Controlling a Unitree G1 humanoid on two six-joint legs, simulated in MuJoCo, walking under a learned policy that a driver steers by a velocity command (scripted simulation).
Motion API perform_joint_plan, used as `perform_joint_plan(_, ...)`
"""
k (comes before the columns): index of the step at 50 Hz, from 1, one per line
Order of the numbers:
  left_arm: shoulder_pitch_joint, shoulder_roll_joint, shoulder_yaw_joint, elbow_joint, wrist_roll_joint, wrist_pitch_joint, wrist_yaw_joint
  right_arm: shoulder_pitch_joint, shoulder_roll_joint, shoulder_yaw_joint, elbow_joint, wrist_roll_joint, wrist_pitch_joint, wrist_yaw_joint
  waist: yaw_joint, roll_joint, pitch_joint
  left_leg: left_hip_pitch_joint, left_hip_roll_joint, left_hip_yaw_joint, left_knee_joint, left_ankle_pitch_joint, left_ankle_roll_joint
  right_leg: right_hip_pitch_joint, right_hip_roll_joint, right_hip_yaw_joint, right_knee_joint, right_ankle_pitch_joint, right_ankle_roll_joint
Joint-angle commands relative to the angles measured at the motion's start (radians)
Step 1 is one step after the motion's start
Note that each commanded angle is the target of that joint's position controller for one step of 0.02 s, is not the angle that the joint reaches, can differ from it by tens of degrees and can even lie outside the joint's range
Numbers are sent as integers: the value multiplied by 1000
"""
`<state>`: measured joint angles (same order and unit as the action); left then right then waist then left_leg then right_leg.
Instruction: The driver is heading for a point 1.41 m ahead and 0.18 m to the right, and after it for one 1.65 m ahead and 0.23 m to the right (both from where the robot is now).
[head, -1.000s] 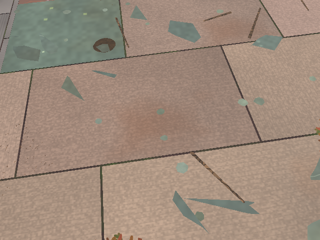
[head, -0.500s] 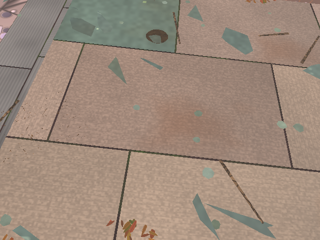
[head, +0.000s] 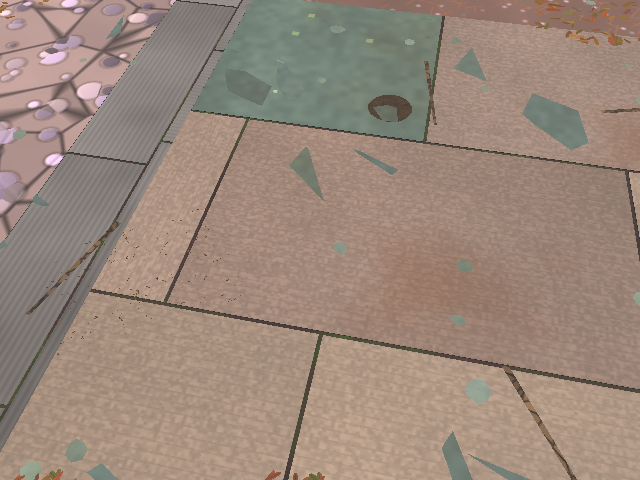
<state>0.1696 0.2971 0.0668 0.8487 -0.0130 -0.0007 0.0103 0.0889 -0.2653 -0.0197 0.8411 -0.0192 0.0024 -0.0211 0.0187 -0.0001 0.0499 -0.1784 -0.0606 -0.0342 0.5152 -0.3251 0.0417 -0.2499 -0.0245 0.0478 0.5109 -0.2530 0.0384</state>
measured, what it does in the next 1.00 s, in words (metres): walks ahead: right foot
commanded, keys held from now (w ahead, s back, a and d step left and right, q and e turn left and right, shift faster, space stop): e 0.38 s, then no key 0.08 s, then w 0.10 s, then w+q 0.16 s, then q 0.28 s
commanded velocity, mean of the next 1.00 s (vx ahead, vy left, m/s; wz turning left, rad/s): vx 0.10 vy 0.00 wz -0.14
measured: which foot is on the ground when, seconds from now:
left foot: down 0.00-0.56, up 0.58-1.00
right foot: down 0.00-0.16, up 0.18-0.54, down 0.56-1.00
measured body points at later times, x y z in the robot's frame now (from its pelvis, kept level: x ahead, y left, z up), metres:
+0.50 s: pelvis +0.00 -0.02 +0.01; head +0.04 -0.02 +0.45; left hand +0.25 +0.19 -0.10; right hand +0.00 -0.33 -0.11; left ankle -0.03 +0.10 -0.73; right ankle -0.02 -0.15 -0.71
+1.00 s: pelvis +0.12 -0.06 -0.01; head +0.16 -0.06 +0.44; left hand +0.22 +0.22 -0.13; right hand +0.25 -0.34 -0.11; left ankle +0.25 +0.03 -0.72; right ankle -0.02 -0.14 -0.73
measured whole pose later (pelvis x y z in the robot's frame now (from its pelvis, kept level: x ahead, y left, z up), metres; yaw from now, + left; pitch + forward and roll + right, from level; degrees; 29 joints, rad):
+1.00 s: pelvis +0.12 -0.06 -0.01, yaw -8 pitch +1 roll -2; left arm 0.24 0.29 0.07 0.84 -0.02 -0.02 0.04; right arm 0.12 -0.28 -0.05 0.74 0.01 -0.02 0.06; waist 0.04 0.02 0.06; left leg -0.52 0.05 0.04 0.61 -0.14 0.01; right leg 0.01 -0.01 -0.20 0.38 -0.40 0.00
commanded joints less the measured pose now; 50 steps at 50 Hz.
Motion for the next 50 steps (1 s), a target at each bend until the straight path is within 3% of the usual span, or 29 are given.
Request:
perform_joint_plan(1,-46,186,43,-72,-5,-17,-1,22,-152,-57,-51,9,5,-24,-36,-175,-107,-30,14,17,91,124,-20,53,-163,266,-92,442,-187)
perform_joint_plan(4,-55,186,43,-78,-2,-19,9,44,-113,-61,-67,13,15,-20,-46,-220,-120,-97,-11,6,122,-64,-17,73,-204,364,-116,412,-233)
perform_joint_plan(6,-110,183,43,-97,-12,-9,17,95,-113,-67,-56,17,6,-13,-76,-193,-129,-38,16,-7,-3,-4,-6,34,-174,343,-80,376,-193)
perform_joint_plan(7,-133,165,40,-112,-16,-1,21,123,-145,-77,-49,14,5,-12,-80,-127,-132,42,76,-51,-94,98,13,-41,-118,282,-10,295,-141)
perform_joint_plan(8,-125,130,32,-134,-17,4,22,109,-224,-98,-45,12,9,-13,-35,71,-96,77,194,-185,-154,215,74,-168,7,126,118,124,-68)
perform_joint_plan(9,-95,129,30,-133,-5,4,22,98,-232,-99,-60,1,7,-8,-42,219,-82,125,357,-355,-206,434,185,-279,83,41,267,-197,-18)
perform_joint_plan(10,-70,167,48,-121,-1,3,21,86,-184,-81,-81,-14,-2,-9,-42,176,-95,143,451,-400,-193,624,264,-329,58,76,504,-393,2)
perform_joint_plan(11,-40,183,61,-102,-12,10,18,58,-165,-72,-97,-12,-9,-11,-15,85,-92,139,439,-337,-176,690,265,-338,45,103,620,-382,4)
perform_joint_plan(12,-23,166,61,-92,-17,21,18,21,-167,-73,-105,2,-16,-12,8,56,-66,145,401,-252,-165,686,231,-362,25,101,642,-320,13)
perform_joint_plan(14,-65,121,45,-105,-16,29,16,34,-177,-76,-95,17,-20,-20,-15,83,-42,183,340,-139,-170,699,188,-395,5,66,585,-202,36)
perform_joint_plan(18,-148,85,22,-163,-23,29,-13,93,-203,-85,-82,14,2,-36,-64,119,-75,251,330,-38,-176,714,191,-337,-11,-20,404,-138,62)
perform_joint_plan(20,-162,80,15,-182,-19,30,-25,95,-228,-93,-82,17,9,-32,-72,128,-86,223,340,-10,-176,713,190,-255,-14,-51,311,-132,50)
perform_joint_plan(23,-142,99,21,-183,-14,39,-28,91,-245,-98,-74,30,9,-13,-62,146,-91,183,349,7,-147,719,183,-146,14,-95,192,-125,20)
perform_joint_plan(26,-83,92,22,-161,-12,49,-29,83,-241,-96,-57,58,-3,4,-17,133,-95,79,336,20,-118,335,135,49,46,-138,-52,1,-49)
perform_joint_plan(27,-14,119,35,-132,-17,50,-22,109,-200,-82,-41,50,-13,11,6,96,-115,-20,301,53,-50,200,99,204,54,-118,-100,11,-82)
perform_joint_plan(28,99,173,53,-106,-22,46,-10,104,-125,-54,-44,17,-25,21,42,-50,-173,-183,233,139,164,13,31,402,-85,73,-125,40,-135)
perform_joint_plan(29,153,261,63,-105,-2,28,-9,58,-82,-36,-105,7,-40,26,60,-237,-182,-486,81,163,427,-348,-41,471,-360,510,-241,-124,-331)
perform_joint_plan(30,158,217,52,-98,6,-5,-16,14,-170,-64,-106,46,-48,29,93,-127,-124,-551,113,31,583,-373,-47,378,-397,569,-308,-236,-396)
perform_joint_plan(31,101,180,40,-99,4,-29,-14,15,-197,-75,-109,69,-49,34,62,-138,-45,-581,152,-1,613,-275,-31,319,-358,470,-329,-321,-354)
perform_joint_plan(32,60,150,33,-99,3,-48,-12,33,-198,-79,-91,68,-49,34,39,-136,0,-577,175,-5,598,-184,-19,274,-300,382,-350,-348,-300)
perform_joint_plan(33,28,128,26,-98,3,-58,-9,38,-203,-84,-81,54,-52,29,25,-135,30,-575,184,-16,567,-96,-20,248,-269,318,-373,-292,-264)
perform_joint_plan(35,13,106,20,-98,19,-76,-3,70,-179,-83,-58,51,-56,30,3,-123,33,-531,183,-40,555,50,-29,213,-230,197,-408,-128,-229)
perform_joint_plan(38,29,94,19,-86,38,-92,3,83,-135,-76,-50,49,-55,27,-1,-72,32,-525,157,-70,480,163,-64,210,-206,25,-399,198,-220)
perform_joint_plan(41,-1,116,23,-87,35,-80,13,59,-90,-57,-80,30,-54,35,-3,-87,15,-417,153,-3,304,270,-96,151,-172,-131,-358,475,-204)
perform_joint_plan(44,46,148,33,-69,20,-58,25,-9,-74,-44,-132,28,-46,55,31,-80,9,-380,146,50,193,284,-90,174,-196,-169,-304,560,-207)
perform_joint_plan(48,39,176,47,-70,-7,-29,34,9,-112,-60,-177,31,-33,82,3,-98,-22,-344,111,84,126,165,-32,248,-249,-171,-157,690,-186)
perform_joint_plan(50,14,172,48,-84,-16,-17,41,141,-159,-89,-160,30,-32,82,-74,-79,-103,-170,45,119,34,186,21,234,-218,-200,71,800,-145)
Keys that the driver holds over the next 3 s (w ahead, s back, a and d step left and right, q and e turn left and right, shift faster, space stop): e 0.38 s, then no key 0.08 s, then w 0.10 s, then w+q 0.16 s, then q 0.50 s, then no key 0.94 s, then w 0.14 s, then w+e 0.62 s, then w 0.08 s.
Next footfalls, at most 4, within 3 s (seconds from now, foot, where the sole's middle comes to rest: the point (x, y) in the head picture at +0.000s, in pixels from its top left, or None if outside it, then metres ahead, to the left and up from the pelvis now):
0.56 right None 0.01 -0.15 -0.77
1.02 left None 0.29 0.03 -0.77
1.46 right None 0.27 -0.21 -0.77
2.90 right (442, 411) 0.63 -0.22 -0.77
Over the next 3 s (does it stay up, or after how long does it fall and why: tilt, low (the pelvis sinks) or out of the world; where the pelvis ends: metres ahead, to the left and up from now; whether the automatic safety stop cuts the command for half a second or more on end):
stays up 0.52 -0.13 -0.02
